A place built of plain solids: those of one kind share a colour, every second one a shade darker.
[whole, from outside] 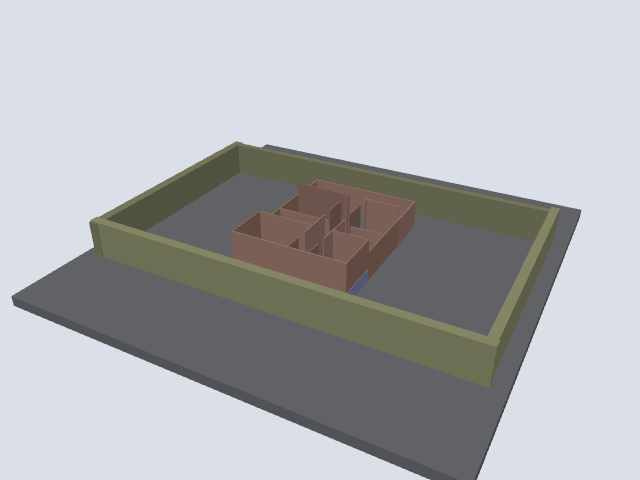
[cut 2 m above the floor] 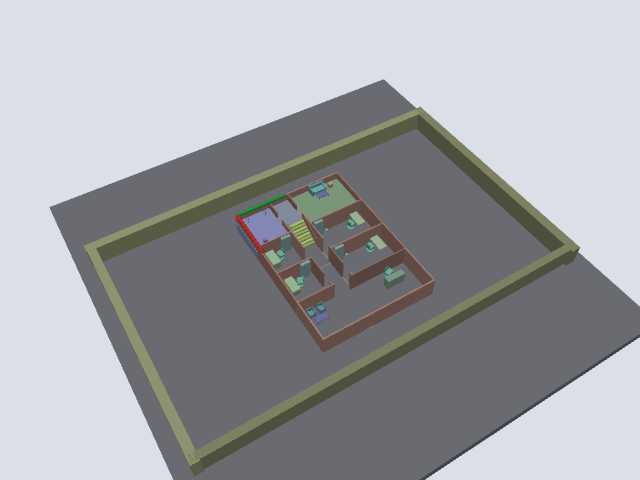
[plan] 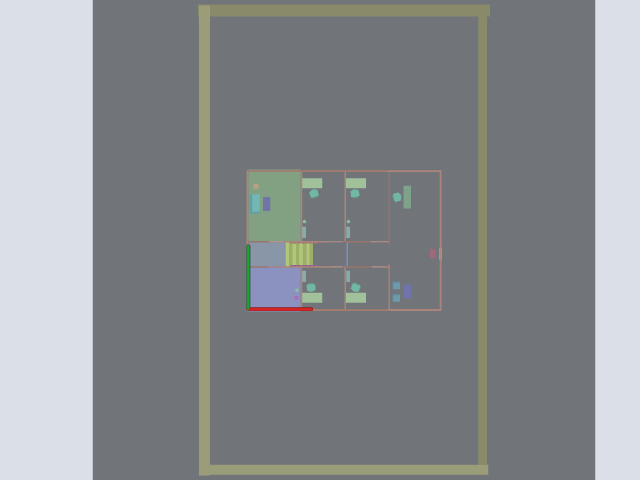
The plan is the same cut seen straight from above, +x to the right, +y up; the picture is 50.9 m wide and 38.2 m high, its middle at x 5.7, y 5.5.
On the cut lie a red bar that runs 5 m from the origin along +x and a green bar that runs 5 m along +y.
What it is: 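A split-level office floor of the 2010s; 15.2 x 10.9 m, ceiling 2.92 m, its west end 1.26 m higher up one straight flight of 8 risers of 0.158 m in its corridor, a corridor of 2.01 m, a front door of 0.86 to 0.98 x 2.1 m, inner doorways of 0.90 to 1.12 m, desks 0.73 m, task chairs 0.47 m, meeting chairs 0.45 m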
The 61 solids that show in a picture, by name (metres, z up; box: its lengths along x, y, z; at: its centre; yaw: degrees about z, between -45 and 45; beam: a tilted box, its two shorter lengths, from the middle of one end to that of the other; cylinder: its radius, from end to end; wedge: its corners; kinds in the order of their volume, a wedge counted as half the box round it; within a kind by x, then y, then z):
{
 "ring_hedge_1": {"box": [0.87, 37.41, 3.69], "at": [-3.49, 5.46, 1.8]},
 "ring_hedge_2": {"box": [22.95, 0.8, 3.71], "at": [7.62, -12.78, 1.8]},
 "ring_hedge_3": {"box": [23.24, 0.95, 3.52], "at": [7.62, 23.76, 1.71]},
 "ring_hedge_4": {"box": [0.71, 37.08, 3.52], "at": [18.64, 5.46, 1.71]},
 "wall_1": {"box": [0.15, 11.21, 4.23], "at": [-0.07, 5.46, 2.07]},
 "wall_2": {"box": [1.55, 0.12, 4.23], "at": [0.77, 3.35, 2.07]},
 "wall_3": {"box": [1.65, 0.12, 4.23], "at": [0.83, 5.37, 2.07]},
 "wall_4": {"box": [1.72, 0.12, 4.23], "at": [3.36, 3.35, 2.07]},
 "wall_5": {"box": [1.47, 0.12, 4.23], "at": [3.48, 5.37, 2.07]},
 "wall_6": {"box": [0.12, 3.35, 4.23], "at": [4.22, 1.68, 2.07]},
 "wall_7": {"box": [0.12, 5.54, 4.23], "at": [4.22, 8.14, 2.07]},
 "wall_8": {"box": [2.19, 0.12, 4.23], "at": [5.31, 5.37, 2.07]},
 "wall_9": {"box": [2.31, 0.12, 4.23], "at": [5.37, 3.35, 2.07]},
 "wall_10": {"box": [0.12, 3.35, 2.97], "at": [7.71, 1.68, 1.44]},
 "wall_11": {"box": [0.12, 5.54, 2.97], "at": [7.71, 8.14, 1.44]},
 "wall_12": {"box": [2.29, 0.12, 4.23], "at": [8.59, 5.37, 2.07]},
 "wall_13": {"box": [2.3, 0.12, 4.23], "at": [8.64, 3.35, 2.07]},
 "wall_14": {"box": [0.37, 0.12, 4.23], "at": [11.02, 3.35, 2.07]},
 "wall_15": {"box": [0.37, 0.12, 4.23], "at": [11.02, 5.37, 2.07]},
 "wall_16": {"box": [0.12, 3.57, 4.23], "at": [11.2, 1.78, 2.07]},
 "wall_17": {"box": [0.12, 5.74, 4.23], "at": [11.2, 8.04, 2.07]},
 "wall_18": {"box": [4.33, 0.15, 2.97], "at": [13.21, -0.07, 1.44]},
 "wall_19": {"box": [4.33, 0.15, 2.97], "at": [13.21, 10.98, 1.44]},
 "wall_20": {"box": [0.15, 11.21, 2.97], "at": [15.3, 5.46, 1.44]},
 "split_lounge_level_1": {"box": [4.16, 5.68, 1.31], "at": [2.08, 8.27, 0.61]},
 "split_kitchen_level_1": {"box": [4.16, 3.5, 1.31], "at": [2.08, 1.55, 0.61]},
 "glazing_1": {"box": [4.22, 0.15, 4.23], "at": [2.11, -0.07, 2.07]},
 "glazing_2": {"box": [4.22, 0.15, 4.23], "at": [2.11, 10.98, 2.07]},
 "glazing_3": {"box": [3.49, 0.15, 2.97], "at": [5.96, -0.07, 1.44]},
 "glazing_4": {"box": [3.49, 0.15, 2.97], "at": [5.96, 10.98, 1.44]},
 "glazing_5": {"box": [3.49, 0.15, 2.97], "at": [9.46, -0.07, 1.44]},
 "glazing_6": {"box": [3.49, 0.15, 2.97], "at": [9.46, 10.98, 1.44]},
 "split_corridor_level_1": {"box": [2.97, 1.89, 1.31], "at": [1.49, 4.36, 0.61]},
 "split_steps_1": {"box": [0.27, 1.89, 1.31], "at": [3.11, 4.36, 0.61]},
 "split_steps_2": {"box": [0.27, 1.89, 1.16], "at": [3.38, 4.36, 0.53]},
 "split_steps_3": {"box": [0.27, 1.89, 1.0], "at": [3.65, 4.36, 0.45]},
 "split_steps_4": {"box": [0.27, 1.89, 0.84], "at": [3.92, 4.36, 0.37]},
 "split_steps_5": {"box": [0.27, 1.89, 0.68], "at": [4.19, 4.36, 0.29]},
 "split_steps_6": {"box": [0.27, 1.89, 0.52], "at": [4.46, 4.36, 0.21]},
 "split_steps_7": {"box": [0.27, 1.89, 0.37], "at": [4.73, 4.36, 0.13]},
 "split_steps_8": {"box": [0.27, 1.89, 0.21], "at": [5.0, 4.36, 0.05]},
 "shelf_1": {"box": [0.3, 0.9, 1.95], "at": [4.44, 2.6, 0.93]},
 "shelf_2": {"box": [0.3, 0.9, 1.95], "at": [4.44, 6.12, 0.93]},
 "shelf_3": {"box": [0.3, 0.9, 1.95], "at": [7.93, 2.6, 0.93]},
 "shelf_4": {"box": [0.3, 0.9, 1.95], "at": [7.93, 6.12, 0.93]},
 "reception_counter_1": {"box": [0.6, 1.8, 1.1], "at": [12.65, 8.91, 0.5]},
 "sofa_1": {"box": [0.24, 1.56, 0.83], "at": [0.19, 8.37, 1.63]},
 "sofa_2": {"box": [0.65, 1.24, 0.37], "at": [0.57, 8.37, 1.51]},
 "task_chair_1": {"box": [0.68, 0.48, 0.26], "at": [4.99, 1.72, 0.58], "yaw": 5.8},
 "task_chair_2": {"box": [0.68, 0.48, 0.26], "at": [5.23, 9.19, 0.58], "yaw": 17.5},
 "task_chair_3": {"box": [0.68, 0.48, 0.26], "at": [8.48, 9.19, 0.58], "yaw": 6.4},
 "task_chair_4": {"box": [0.68, 0.48, 0.26], "at": [8.54, 1.72, 0.58], "yaw": -22.3},
 "task_chair_5": {"box": [0.48, 0.68, 0.26], "at": [11.83, 8.9, 0.58], "yaw": 17.4},
 "desk_1": {"box": [1.6, 0.8, 0.07], "at": [5.08, 0.9, 0.69]},
 "desk_2": {"box": [1.6, 0.8, 0.07], "at": [5.08, 10.01, 0.69]},
 "desk_3": {"box": [1.6, 0.8, 0.07], "at": [8.57, 0.9, 0.69]},
 "desk_4": {"box": [1.6, 0.8, 0.07], "at": [8.57, 10.01, 0.69]},
 "club_1": {"box": [0.62, 0.64, 0.48], "at": [11.75, 1.9, 0.19]},
 "coffee_table_1": {"box": [0.58, 1.12, 0.07], "at": [1.45, 8.37, 1.63]},
 "coffee_table_2": {"box": [0.58, 1.12, 0.07], "at": [12.65, 1.4, 0.36]},
 "doormat_hold_1": {"box": [0.45, 0.75, 0.06], "at": [14.68, 4.41, -0.02]}
}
